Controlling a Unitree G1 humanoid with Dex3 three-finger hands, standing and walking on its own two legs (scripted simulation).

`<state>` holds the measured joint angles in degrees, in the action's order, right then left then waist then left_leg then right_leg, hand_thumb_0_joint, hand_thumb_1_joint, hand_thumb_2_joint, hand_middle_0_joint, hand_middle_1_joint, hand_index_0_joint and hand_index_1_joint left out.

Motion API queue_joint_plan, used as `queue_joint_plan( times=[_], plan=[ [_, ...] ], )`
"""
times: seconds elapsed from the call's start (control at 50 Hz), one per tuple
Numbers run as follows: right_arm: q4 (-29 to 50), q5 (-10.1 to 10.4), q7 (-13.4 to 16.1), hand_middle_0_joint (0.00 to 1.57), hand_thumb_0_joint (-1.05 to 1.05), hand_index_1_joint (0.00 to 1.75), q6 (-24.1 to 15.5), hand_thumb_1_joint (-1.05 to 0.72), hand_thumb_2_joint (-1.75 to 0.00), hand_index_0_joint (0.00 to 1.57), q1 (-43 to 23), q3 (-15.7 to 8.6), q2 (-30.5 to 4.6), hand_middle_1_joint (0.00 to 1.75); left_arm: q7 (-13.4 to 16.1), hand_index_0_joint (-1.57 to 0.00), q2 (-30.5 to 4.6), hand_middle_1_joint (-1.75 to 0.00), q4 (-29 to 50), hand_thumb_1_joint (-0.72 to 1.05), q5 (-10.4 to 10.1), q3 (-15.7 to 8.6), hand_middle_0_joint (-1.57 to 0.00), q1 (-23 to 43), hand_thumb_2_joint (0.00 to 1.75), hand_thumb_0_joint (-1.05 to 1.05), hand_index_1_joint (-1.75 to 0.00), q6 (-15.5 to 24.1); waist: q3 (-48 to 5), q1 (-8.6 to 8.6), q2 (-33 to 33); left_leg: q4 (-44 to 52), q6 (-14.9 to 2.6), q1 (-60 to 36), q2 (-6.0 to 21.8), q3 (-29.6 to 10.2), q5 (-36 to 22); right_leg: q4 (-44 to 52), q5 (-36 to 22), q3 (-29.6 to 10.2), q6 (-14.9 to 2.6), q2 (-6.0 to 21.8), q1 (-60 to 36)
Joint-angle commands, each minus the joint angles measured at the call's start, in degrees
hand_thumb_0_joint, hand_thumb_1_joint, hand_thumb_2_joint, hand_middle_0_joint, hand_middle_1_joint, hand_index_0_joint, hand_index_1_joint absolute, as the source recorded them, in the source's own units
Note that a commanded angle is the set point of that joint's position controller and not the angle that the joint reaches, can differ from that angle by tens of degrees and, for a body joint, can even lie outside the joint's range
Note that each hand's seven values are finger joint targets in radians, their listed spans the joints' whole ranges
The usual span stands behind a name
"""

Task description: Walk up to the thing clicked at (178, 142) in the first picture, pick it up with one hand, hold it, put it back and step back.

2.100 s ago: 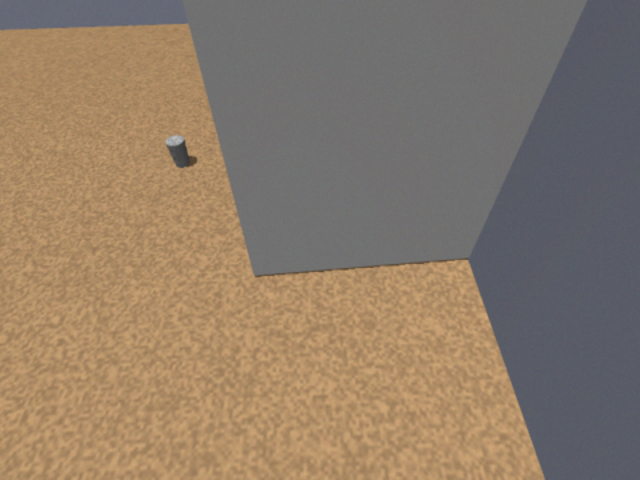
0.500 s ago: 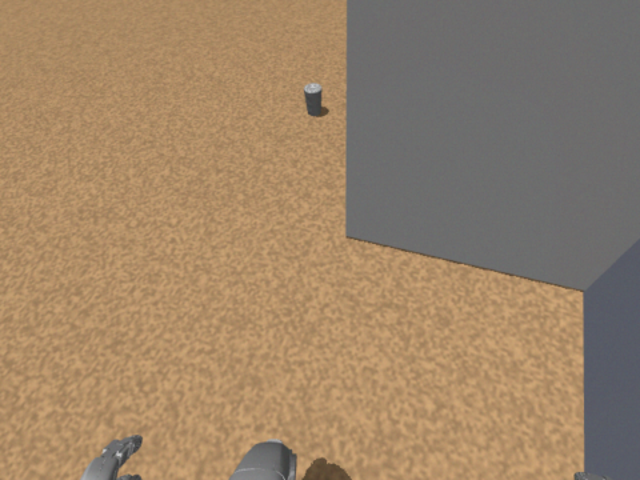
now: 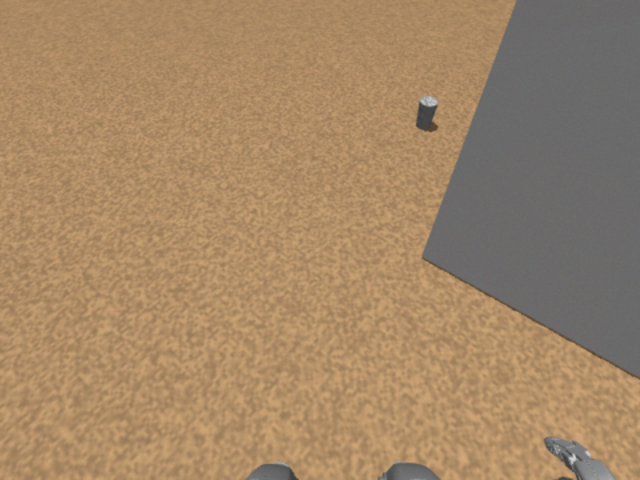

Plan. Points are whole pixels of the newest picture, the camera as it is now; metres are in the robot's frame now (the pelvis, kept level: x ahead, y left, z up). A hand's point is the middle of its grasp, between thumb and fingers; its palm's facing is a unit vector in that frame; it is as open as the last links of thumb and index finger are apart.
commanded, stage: walk up
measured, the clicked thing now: (425, 113) +1.74 -0.51 -0.68
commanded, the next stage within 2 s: stand in 1.06 s
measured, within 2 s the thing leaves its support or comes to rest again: neither
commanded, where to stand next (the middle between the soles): +0.05 +0.02 m, yaw +12 degrees
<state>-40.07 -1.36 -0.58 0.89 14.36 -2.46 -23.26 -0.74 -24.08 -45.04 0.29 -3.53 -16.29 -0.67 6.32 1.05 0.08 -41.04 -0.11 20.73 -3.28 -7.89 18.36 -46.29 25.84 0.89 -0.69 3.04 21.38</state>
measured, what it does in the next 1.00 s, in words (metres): steps on the spot: right foot, then left foot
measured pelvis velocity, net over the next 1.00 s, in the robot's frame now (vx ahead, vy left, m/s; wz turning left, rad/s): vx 0.01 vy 0.01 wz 0.26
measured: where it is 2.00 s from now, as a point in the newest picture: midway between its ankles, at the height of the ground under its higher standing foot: outside the picture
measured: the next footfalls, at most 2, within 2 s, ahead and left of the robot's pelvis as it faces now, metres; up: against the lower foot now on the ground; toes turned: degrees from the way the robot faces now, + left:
right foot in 0.02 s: +0.07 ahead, -0.12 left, +0.00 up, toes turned +9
left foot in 0.34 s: +0.06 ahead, +0.15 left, +0.00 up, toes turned +7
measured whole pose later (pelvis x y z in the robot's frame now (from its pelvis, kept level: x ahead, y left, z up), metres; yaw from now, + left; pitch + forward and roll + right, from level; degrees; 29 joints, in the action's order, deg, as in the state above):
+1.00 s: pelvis +0.01 +0.01 +0.02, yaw +15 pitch -2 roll -1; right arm -59.6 0.2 -0.1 -1.4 6.9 0.9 -20.6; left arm -1.1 -21.2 -58.9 -0.3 -0.9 -5.8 -0.3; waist 3.9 1.3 0.2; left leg -30.4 0.8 15.5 -1.8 -7.5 12.6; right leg -28.7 16.2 4.6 1.4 2.9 10.1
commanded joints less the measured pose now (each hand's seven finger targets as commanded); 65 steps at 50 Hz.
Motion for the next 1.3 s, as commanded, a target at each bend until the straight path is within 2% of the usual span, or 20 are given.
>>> queue_joint_plan(
  times=[0.0, 0.02, 0.04, 0.06, 0.1, 0.14, 0.22, 0.28, 0.3, 0.32, 0.34, 0.36, 0.4, 0.46, 0.54, 0.6, 0.64, 0.7, 0.84, 1.28],
  plan=[
    [6.7, 0.8, 0.9, 0.2, 0.0, 0.3, 0.0, -0.9, -0.9, 0.2, -3.6, -4.3, -10.9, 0.3, 2.3, -0.2, -12.2, -0.3, 2.7, 0.9, 1.3, -4.4, -0.2, -8.7, 0.9, 0.0, -0.3, 3.4, -9.0, 3.87, -1.9, -3.9, -6.74, 6.4, 4.6, -8.1, -13.4, 20.6, -5.0, -5.3, -3.4, 1.4, -14.1],
    [7.4, 1.3, 1.0, 0.2, 0.0, 0.3, 0.1, -0.9, -0.9, 0.2, -3.1, -3.1, -6.5, 0.3, 2.5, -0.2, -18.6, -0.3, 3.5, 0.9, 2.5, -5.7, -0.2, -7.7, 0.9, 0.0, -0.3, 4.1, -5.5, 3.82, 13.0, -16.1, -2.38, 18.5, -5.6, -2.1, 4.8, 29.7, -4.1, -27.3, -7.03, 17.1, -17.0],
    [6.4, 0.4, 2.1, 0.2, 0.0, 0.3, 0.5, -0.9, -0.9, 0.2, -1.1, -4.3, -10.1, 0.3, 2.5, -0.2, -22.8, -0.3, 5.4, 0.9, 2.3, -6.4, -0.2, -0.4, 0.9, 0.0, -0.3, 3.8, -5.0, 1.23, 16.4, -27.2, -1.17, 17.0, -1.4, -1.0, 19.1, 33.4, -5.6, -39.5, -17.57, 29.0, -8.8],
    [4.5, 0.3, 2.0, 0.2, 0.0, 0.3, 0.5, -0.9, -0.9, 0.2, -0.3, -5.2, -13.8, 0.3, 2.3, -0.2, -20.3, -0.3, 6.5, 0.9, 1.7, -5.9, -0.2, 2.8, 0.9, 0.0, -0.3, 3.7, -2.2, 0.09, 10.1, -32.7, -0.22, 16.0, 0.7, -3.7, 16.3, 33.0, -7.9, -37.0, -19.51, 28.6, -5.8],
    [1.6, 0.9, 0.8, 0.2, 0.0, 0.3, 0.2, -0.9, -0.9, 0.2, 1.8, -5.8, -13.7, 0.3, 2.5, -0.2, -15.0, -0.3, 5.4, 0.9, 1.6, -4.4, -0.2, 3.2, 0.9, 0.0, -0.3, 4.3, -1.2, -0.7, 3.9, -29.4, 0.18, 13.8, 1.9, -0.8, 8.5, 26.4, -11.0, -16.2, -13.37, 17.3, -6.8],
    [1.0, 0.4, -0.4, 0.2, 0.0, 0.3, -0.3, -0.9, -0.9, 0.2, 1.7, -5.2, -11.5, 0.3, 2.2, -0.2, -15.1, -0.3, 4.2, 0.9, 2.2, -4.7, -0.2, 0.9, 0.9, 0.0, -0.3, 4.3, -1.5, 0.46, 10.5, -20.8, 0.48, 13.0, 2.7, 2.1, 6.7, 24.1, -12.7, -8.7, -10.79, 13.1, -9.5],
    [0.9, 0.4, -0.9, 0.2, 0.0, 0.3, -1.2, -0.9, -0.9, 0.2, -2.1, -4.3, -9.4, 0.3, 1.2, -0.2, -15.5, -0.3, 5.0, 0.9, 2.4, -4.9, -0.2, -1.8, 0.9, 0.0, -0.3, 3.8, -4.4, 3.01, 14.3, -5.1, 0.62, 6.7, 2.1, 7.8, 9.3, 20.3, -19.1, -4.7, -11.62, 12.7, -12.2],
    [-2.4, 0.7, -0.2, 0.2, 0.0, 0.3, -2.2, -0.9, -0.9, 0.2, 3.2, -4.4, -9.3, 0.3, 0.7, -0.2, -15.2, -0.3, 6.0, 0.9, 1.1, -4.3, -0.2, 1.7, 0.9, 0.0, -0.3, 2.6, -7.7, -0.36, 12.3, 7.0, -0.12, -6.5, 0.1, 11.7, -1.7, 13.9, -20.0, -2.3, -9.66, 12.8, -5.9],
    [-3.9, 0.3, 0.3, 0.2, 0.0, 0.3, -2.8, -0.9, -0.9, 0.2, 5.4, -4.6, -9.9, 0.3, 0.7, -0.2, -12.7, -0.3, 5.8, 0.9, 0.9, -3.3, -0.2, 1.1, 0.9, 0.0, -0.3, 2.1, -8.8, -1.47, 7.5, 12.4, -0.75, -11.4, -0.6, 10.4, -4.0, 6.8, -17.8, 0.1, -7.72, 10.8, -3.4],
    [-4.2, -0.3, 0.9, 0.2, 0.0, 0.3, -3.5, -0.9, -0.9, 0.2, 6.5, -5.3, -12.5, 0.3, 0.6, -0.2, -8.7, -0.3, 5.5, 0.9, 0.6, -2.1, -0.2, -0.7, 0.9, 0.0, -0.3, 1.7, -10.4, -2.0, -2.1, 16.5, -2.79, -15.6, 4.6, 0.7, -2.7, -3.2, -8.9, 2.6, -4.38, 8.1, 1.4],
    [-2.3, -1.0, 1.3, 0.2, 0.0, 0.3, -4.2, -0.9, -0.9, 0.2, 4.1, -5.6, -17.4, 0.3, 0.5, -0.2, -4.7, -0.3, 6.5, 0.9, -0.2, -0.9, -0.2, -0.4, 0.9, 0.0, -0.3, 1.2, -8.6, -0.61, -14.6, 21.1, -8.55, -14.6, 19.3, -25.1, -3.0, -9.5, 7.5, 2.5, -0.16, 0.4, 12.5],
    [-2.3, 0.1, 1.5, 0.2, 0.0, 0.3, -4.0, -0.9, -0.9, 0.2, 3.4, -6.2, -20.9, 0.3, 1.6, -0.2, -11.5, -0.3, 5.0, 0.9, -0.2, -2.7, -0.2, 2.3, 0.9, 0.0, -0.3, 0.6, -7.6, -2.83, -10.0, 22.2, -15.67, -4.7, 23.0, -29.0, 0.9, -11.1, 13.0, -4.1, -0.81, 2.4, 6.1],
    [-2.6, 0.5, 2.0, 0.2, 0.0, 0.3, -4.2, -0.9, -0.9, 0.2, -1.0, -4.3, -15.6, 0.3, 1.3, -0.2, -11.0, -0.3, 2.5, 0.9, -0.4, -2.6, -0.2, 0.7, 0.9, 0.0, -0.3, 0.4, -4.0, 0.15, -5.5, 17.8, -13.64, -4.9, 17.6, -18.7, -6.0, -10.8, 8.0, -5.6, -0.92, 3.5, 6.6],
    [-3.6, 0.7, 1.9, 0.2, 0.0, 0.3, -4.3, -0.9, -0.9, 0.2, -3.2, -3.6, -14.9, 0.3, 1.1, -0.2, -10.7, -0.3, -1.6, 0.9, -0.1, -2.6, -0.2, -2.5, 0.9, 0.0, -0.3, 0.9, -6.5, 0.75, -10.2, 15.2, -11.53, -1.6, 15.6, -13.2, -11.2, -3.0, 2.7, -1.9, -0.92, 2.5, -0.6],
    [-4.3, 1.0, 1.7, 0.2, 0.0, 0.3, -3.2, -0.9, -0.9, 0.2, -5.5, -2.7, -13.4, 0.3, 1.0, -0.2, -9.1, -0.3, -3.9, 0.9, 0.6, -2.2, -0.2, -2.3, 0.9, 0.0, -0.3, 1.4, -6.5, 1.56, -7.8, 11.7, -8.1, 5.0, 11.8, -8.4, -3.3, 13.5, -5.6, 1.2, -1.84, -1.2, -11.9],
    [-6.5, 1.8, 1.7, 0.2, 0.0, 0.3, -2.7, -0.9, -0.9, 0.2, -4.6, -1.7, -9.7, 0.3, 0.9, -0.2, -14.8, -0.3, -2.8, 0.9, 1.5, -2.5, -0.2, 5.7, 0.9, 0.0, -0.3, 2.3, -4.1, -1.1, 6.2, 2.2, -1.78, 0.3, 1.4, 0.7, 9.0, 26.3, 1.9, -17.3, -9.09, 12.8, -1.5],
    [-9.6, 1.3, 1.5, 0.2, 0.0, 0.3, -3.2, -0.9, -0.9, 0.2, -1.8, -2.0, -10.6, 0.3, 0.5, -0.2, -11.8, -0.3, -2.4, 0.9, 0.9, -1.0, -0.2, 9.8, 0.9, 0.0, -0.3, 2.3, -4.1, -3.62, 1.6, 7.5, -1.8, -7.9, 2.9, 0.6, 3.1, 23.3, -3.1, -11.6, -6.92, 10.6, 2.3],
    [-10.3, 1.1, 1.2, 0.2, 0.0, 0.3, -4.1, -0.9, -0.9, 0.2, -5.8, -1.3, -10.9, 0.3, 0.4, -0.2, -10.2, -0.3, -5.2, 0.9, 0.4, -0.6, -0.2, 8.7, 0.9, 0.0, -0.3, 2.3, -6.7, -0.81, 2.4, 13.2, -4.48, -5.3, 8.0, -7.4, -3.7, 19.2, -6.5, -4.0, -2.41, 3.6, -4.8],
    [-14.5, 1.4, 1.4, 0.2, 0.0, 0.3, -4.2, -0.9, -0.9, 0.2, -8.1, 0.0, -10.4, 0.3, 0.5, -0.2, -9.6, -0.3, -8.8, 0.9, -0.4, -0.4, -0.2, 10.1, 0.9, 0.0, -0.3, 2.2, -8.9, -0.02, -1.1, 14.0, -3.0, -6.3, 7.3, -4.7, -15.7, 21.3, -13.6, -2.5, -2.54, 4.7, -12.2],
    [-20.4, 1.1, 0.9, 0.2, 0.0, 0.3, -2.8, -0.9, -0.9, 0.2, -13.7, 0.4, -9.0, 0.3, 0.8, -0.2, -9.3, -0.3, -17.1, 0.9, -0.1, 0.9, -0.2, 14.6, 0.9, 0.0, -0.3, 2.5, -8.1, -0.4, 0.4, 21.8, -0.43, -13.1, 8.8, -1.7, -17.9, 30.0, -17.2, -3.9, -0.27, 4.9, -15.5]
  ],
)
